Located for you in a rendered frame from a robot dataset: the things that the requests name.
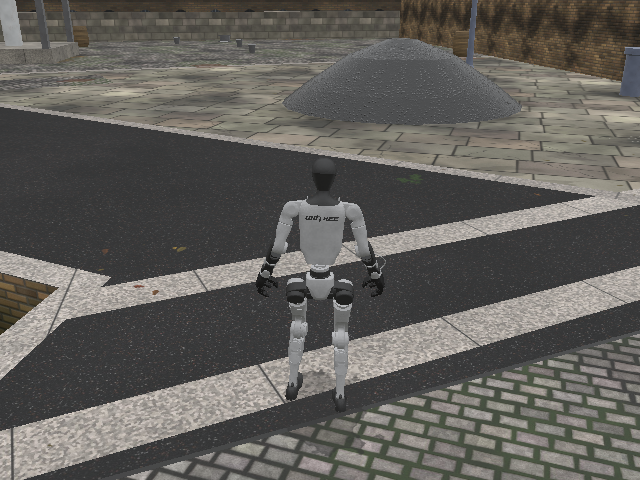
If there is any left robot upper arm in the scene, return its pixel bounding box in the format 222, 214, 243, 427
271, 200, 302, 255

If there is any right robot upper arm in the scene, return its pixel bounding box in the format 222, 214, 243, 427
343, 202, 371, 257

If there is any right robot foot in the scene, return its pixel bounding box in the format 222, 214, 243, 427
332, 387, 347, 413

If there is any left robot forearm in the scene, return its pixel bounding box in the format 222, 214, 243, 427
260, 238, 281, 278

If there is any left robot hand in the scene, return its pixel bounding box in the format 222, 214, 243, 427
255, 272, 278, 297

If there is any right robot forearm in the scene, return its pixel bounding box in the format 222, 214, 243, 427
361, 241, 382, 279

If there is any right robot hand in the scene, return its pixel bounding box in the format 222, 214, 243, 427
362, 274, 385, 297

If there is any humanoid robot head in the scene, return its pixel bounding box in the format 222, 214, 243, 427
306, 158, 340, 206

